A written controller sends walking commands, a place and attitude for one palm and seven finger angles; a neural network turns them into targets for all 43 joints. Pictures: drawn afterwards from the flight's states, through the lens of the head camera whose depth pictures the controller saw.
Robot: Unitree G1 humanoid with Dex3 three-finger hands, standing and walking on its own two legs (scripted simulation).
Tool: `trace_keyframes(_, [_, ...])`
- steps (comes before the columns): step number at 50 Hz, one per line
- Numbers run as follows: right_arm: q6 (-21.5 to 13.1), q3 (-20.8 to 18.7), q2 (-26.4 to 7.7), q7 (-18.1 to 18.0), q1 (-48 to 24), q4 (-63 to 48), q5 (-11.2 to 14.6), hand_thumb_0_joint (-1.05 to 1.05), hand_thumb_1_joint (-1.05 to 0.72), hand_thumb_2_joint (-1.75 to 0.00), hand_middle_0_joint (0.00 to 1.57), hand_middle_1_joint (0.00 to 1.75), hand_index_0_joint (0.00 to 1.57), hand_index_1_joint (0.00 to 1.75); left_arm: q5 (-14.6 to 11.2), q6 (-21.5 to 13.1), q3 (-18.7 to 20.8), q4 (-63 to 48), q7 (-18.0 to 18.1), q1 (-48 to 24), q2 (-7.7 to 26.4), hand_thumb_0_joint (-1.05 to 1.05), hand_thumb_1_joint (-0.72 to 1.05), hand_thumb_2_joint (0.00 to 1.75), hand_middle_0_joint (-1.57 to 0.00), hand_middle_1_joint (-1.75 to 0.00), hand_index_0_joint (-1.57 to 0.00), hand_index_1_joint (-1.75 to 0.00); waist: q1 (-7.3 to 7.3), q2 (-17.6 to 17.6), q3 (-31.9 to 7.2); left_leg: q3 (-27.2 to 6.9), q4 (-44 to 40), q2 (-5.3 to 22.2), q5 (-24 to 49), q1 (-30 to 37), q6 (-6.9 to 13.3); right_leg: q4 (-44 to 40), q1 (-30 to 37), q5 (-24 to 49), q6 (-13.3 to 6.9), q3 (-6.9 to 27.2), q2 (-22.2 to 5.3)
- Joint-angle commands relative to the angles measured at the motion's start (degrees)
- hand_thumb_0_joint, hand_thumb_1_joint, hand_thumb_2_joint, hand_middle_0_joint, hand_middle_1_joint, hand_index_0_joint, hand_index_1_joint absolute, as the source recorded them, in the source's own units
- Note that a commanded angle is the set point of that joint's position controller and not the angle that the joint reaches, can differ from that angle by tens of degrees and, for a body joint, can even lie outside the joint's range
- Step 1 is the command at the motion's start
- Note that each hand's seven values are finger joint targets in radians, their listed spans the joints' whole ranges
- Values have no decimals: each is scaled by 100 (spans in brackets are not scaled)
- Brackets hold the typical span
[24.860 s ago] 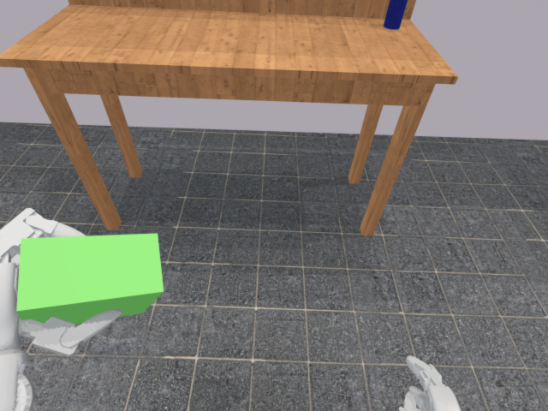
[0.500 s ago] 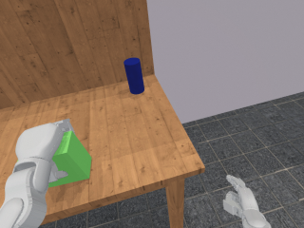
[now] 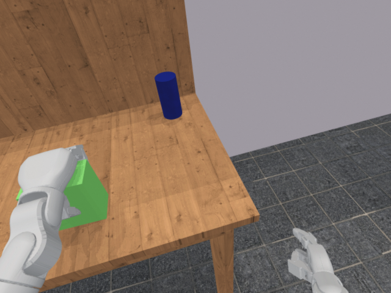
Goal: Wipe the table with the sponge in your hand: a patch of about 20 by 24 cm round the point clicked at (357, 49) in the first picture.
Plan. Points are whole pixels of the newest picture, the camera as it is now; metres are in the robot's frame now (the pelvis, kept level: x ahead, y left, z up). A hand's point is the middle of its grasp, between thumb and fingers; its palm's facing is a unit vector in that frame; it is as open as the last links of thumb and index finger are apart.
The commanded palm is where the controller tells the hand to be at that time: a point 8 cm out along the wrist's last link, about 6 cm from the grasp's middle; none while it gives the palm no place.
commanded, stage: wipe forward along the first lane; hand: left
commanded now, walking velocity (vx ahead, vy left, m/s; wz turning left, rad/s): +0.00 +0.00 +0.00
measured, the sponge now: (73, 202) +0.24 +0.31 +0.09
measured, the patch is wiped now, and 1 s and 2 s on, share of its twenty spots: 0.20 0.25 0.40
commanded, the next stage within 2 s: slide across to the middle lane in 1.28 s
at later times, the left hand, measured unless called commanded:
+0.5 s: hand (68, 167) +0.30 +0.32 +0.14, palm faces +0.02 -0.02 -1.00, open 10.4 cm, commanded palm +0.27 +0.32 +0.16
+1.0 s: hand (69, 150) +0.34 +0.35 +0.14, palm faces -0.04 +0.00 -1.00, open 10.4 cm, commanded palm +0.32 +0.34 +0.16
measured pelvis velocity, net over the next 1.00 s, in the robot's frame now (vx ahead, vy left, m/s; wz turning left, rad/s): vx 0.00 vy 0.01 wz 0.01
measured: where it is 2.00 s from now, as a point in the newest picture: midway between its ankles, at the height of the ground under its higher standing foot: outside the picture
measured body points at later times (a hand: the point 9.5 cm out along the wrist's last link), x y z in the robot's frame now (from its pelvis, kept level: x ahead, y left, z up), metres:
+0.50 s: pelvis +0.00 +0.00 +0.00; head -0.01 -0.05 +0.44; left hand +0.29 +0.32 +0.19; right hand +0.20 -0.24 -0.11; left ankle +0.03 +0.13 -0.74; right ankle +0.00 -0.10 -0.74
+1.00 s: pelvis +0.00 +0.01 +0.00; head +0.01 -0.02 +0.45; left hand +0.34 +0.34 +0.19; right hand +0.17 -0.23 -0.12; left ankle +0.03 +0.13 -0.74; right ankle +0.00 -0.10 -0.74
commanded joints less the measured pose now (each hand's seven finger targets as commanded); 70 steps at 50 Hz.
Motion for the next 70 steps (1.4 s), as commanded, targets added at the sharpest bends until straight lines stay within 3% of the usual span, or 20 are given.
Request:
trace_keyframes(1, [-321, -228, -571, -57, -1052, -960, 9, 0, -90, -90, 20, 30, 20, 30, 4, -190, 762, -120, 46, -962, 1225, 0, 10, 130, -120, -160, -120, -160, -42, -881, -639, -51, -162, -315, 528, 167, 291, -643, 16, 711, -30, 435, 15])
trace_keyframes(13, [-312, -285, -676, -98, -709, -909, 40, 0, -90, -90, 20, 30, 20, 30, 102, -490, 568, 987, -31, -1582, 1165, 0, 10, 130, -120, -160, -120, -160, -196, -1003, -422, -13, -99, -340, 237, -65, 321, -691, -246, 412, -13, 326, 25])
trace_keyframes(19, [-235, -349, -726, -43, -558, -899, 53, 0, -90, -90, 20, 30, 20, 30, 126, -599, 699, 1262, -68, -1493, 1281, 0, 10, 130, -120, -160, -120, -160, -159, -1020, -711, 1, 21, -345, 475, -111, 330, -526, -64, 901, -8, 332, 3])
trace_keyframes(22, [-177, -339, -772, -32, -590, -841, 68, 0, -90, -90, 20, 30, 20, 30, 129, -612, 846, 1651, -85, -1645, 1503, 0, 10, 130, -120, -160, -120, -160, -201, -1102, -461, -18, 19, -331, 329, -227, 326, -588, -217, 772, -32, 435, 36])
trace_keyframes(29, [-97, -376, -775, -21, -397, -852, 100, 0, -90, -90, 20, 30, 20, 30, 183, -748, 541, 1870, -103, -2124, 1296, 0, 10, 130, -120, -160, -120, -160, -299, -898, -473, -8, -1, -330, 179, -276, 346, -589, -420, 455, -11, 272, 41])
trace_keyframes(32, [-84, -376, -811, -32, -401, -789, 101, 0, -90, -90, 20, 30, 20, 30, 244, -778, 675, 2228, -95, -2468, 1537, 0, 10, 130, -120, -160, -120, -160, -309, -978, -425, -47, -42, -322, 59, -315, 350, -641, -472, 274, -50, 315, 68])
trace_keyframes(35, [-50, -399, -814, -15, -271, -791, 105, 0, -90, -90, 20, 30, 20, 30, 265, -855, 451, 2336, -102, -2596, 1300, 0, 10, 130, -120, -160, -120, -160, -354, -1018, -589, -47, -51, -328, 121, -316, 352, -589, -451, 377, -34, 182, 67])
trace_keyframes(37, [-47, -393, -819, -22, -319, -771, 114, 0, -90, -90, 20, 30, 20, 30, 270, -873, 636, 2449, -75, -2728, 1532, 0, 10, 130, -120, -160, -120, -160, -336, -929, -638, -62, -57, -320, 103, -291, 358, -613, -438, 323, -64, 253, 75])
trace_keyframes(38, [-45, -391, -822, -31, -226, -778, 110, 0, -90, -90, 20, 30, 20, 30, 263, -899, 390, 2494, -93, -2954, 1321, 0, 10, 130, -120, -160, -120, -160, -400, -1039, -700, -48, -41, -328, 80, -307, 369, -597, -434, 332, -38, 201, 54])
trace_keyframes(42, [-17, -373, -867, -62, -217, -685, 134, 0, -90, -90, 20, 30, 20, 30, 320, -964, 675, 2921, -87, -3431, 1786, 0, 10, 130, -120, -160, -120, -160, -412, -985, -542, -81, -113, -311, -62, -382, 361, -673, -541, 114, -63, 234, 74])
trace_keyframes(45, [-12, -412, -868, -33, -46, -667, 124, 0, -90, -90, 20, 30, 20, 30, 399, -1043, 425, 3083, -111, -3559, 1538, 0, 10, 130, -120, -160, -120, -160, -454, -829, -720, -75, -73, -324, 133, -313, 365, -603, -517, 355, -74, 140, 75])
trace_keyframes(47, [13, -422, -865, -17, -62, -695, 121, 0, -90, -90, 20, 30, 20, 30, 425, -1079, 632, 3107, -110, -3470, 1741, 0, 10, 130, -120, -160, -120, -160, -399, -775, -924, -98, -58, -320, 289, -274, 369, -584, -380, 535, -118, 201, 82])
trace_keyframes(50, [66, -444, -851, 41, 23, -752, 113, 0, -90, -90, 20, 30, 20, 30, 388, -1166, 374, 3024, -112, -3337, 1376, 0, 10, 130, -120, -160, -120, -160, -431, -837, -971, -81, -8, -311, 437, -253, 376, -535, -366, 771, -97, 118, 70])
trace_keyframes(56, [120, -471, -908, 22, 119, -667, 121, 0, -90, -90, 20, 30, 20, 30, 340, -1265, 566, 3340, -47, -3666, 1616, 0, 10, 130, -120, -160, -120, -160, -475, -1080, -808, -71, -43, -304, 306, -363, 391, -581, -470, 656, -60, 126, 79])
trace_keyframes(57, [118, -452, -925, 13, 103, -636, 130, 0, -90, -90, 20, 30, 20, 30, 365, -1276, 757, 3396, -22, -3766, 1861, 0, 10, 130, -120, -160, -120, -160, -458, -888, -797, -106, -95, -294, 300, -381, 377, -591, -504, 568, -106, 143, 100])
trace_keyframes(58, [115, -461, -906, 2, 149, -636, 123, 0, -90, -90, 20, 30, 20, 30, 375, -1288, 466, 3419, -24, -3934, 1592, 0, 10, 130, -120, -160, -120, -160, -516, -954, -767, -77, -68, -308, 283, -343, 396, -588, -539, 555, -83, 111, 90])
trace_keyframes(62, [150, -476, -951, 15, 225, -577, 125, 0, -90, -90, 20, 30, 20, 30, 501, -1303, 719, 3687, -10, -4060, 1962, 0, 10, 130, -120, -160, -120, -160, -480, -824, -961, -102, -79, -304, 440, -326, 380, -580, -467, 704, -133, 146, 104])
trace_keyframes(64, [158, -482, -931, 24, 287, -588, 135, 0, -90, -90, 20, 30, 20, 30, 489, -1323, 411, 3670, -31, -4285, 1678, 0, 10, 130, -120, -160, -120, -160, -557, -805, -1031, -90, -59, -295, 472, -233, 393, -568, -516, 731, -110, 93, 90])
trace_keyframes(67, [180, -473, -968, 4, 337, -527, 122, 0, -90, -90, 20, 30, 20, 30, 529, -1353, 764, 4016, -50, -4433, 2147, 0, 10, 130, -120, -160, -120, -160, -541, -790, -1017, -98, -54, -289, 495, -318, 398, -598, -466, 788, -133, 155, 89])
trace_keyframes(70, [203, -483, -965, 17, 391, -579, 132, 0, -90, -90, 20, 30, 20, 30, 503, -1467, 574, 3993, -108, -4484, 1975, 0, 10, 130, -120, -160, -120, -160, -576, -861, -1112, -70, -25, -298, 568, -305, 407, -574, -384, 948, -102, 131, 66])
